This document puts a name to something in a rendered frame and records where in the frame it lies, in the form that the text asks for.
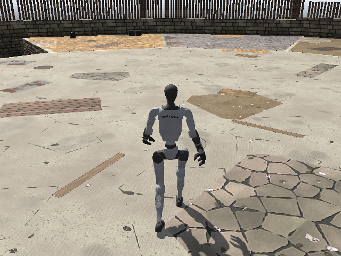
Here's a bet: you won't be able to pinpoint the right robot upper arm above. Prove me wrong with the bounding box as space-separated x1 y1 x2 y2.
182 108 197 138

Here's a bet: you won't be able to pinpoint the robot left hand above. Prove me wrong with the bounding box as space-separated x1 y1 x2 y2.
142 136 155 145

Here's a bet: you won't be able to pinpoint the right robot forearm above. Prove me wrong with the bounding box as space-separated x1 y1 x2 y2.
192 130 204 154

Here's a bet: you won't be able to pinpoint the robot right hand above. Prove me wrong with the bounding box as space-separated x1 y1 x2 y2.
194 152 206 166

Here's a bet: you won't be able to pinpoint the left robot upper arm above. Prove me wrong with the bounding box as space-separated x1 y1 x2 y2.
145 107 160 135

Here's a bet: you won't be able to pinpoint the robot head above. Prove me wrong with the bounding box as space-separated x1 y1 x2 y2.
161 84 179 110

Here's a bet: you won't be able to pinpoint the left robot forearm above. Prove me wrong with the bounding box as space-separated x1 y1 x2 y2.
142 127 150 141

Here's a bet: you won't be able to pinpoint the left robot foot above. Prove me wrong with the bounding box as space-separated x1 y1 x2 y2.
155 220 165 233

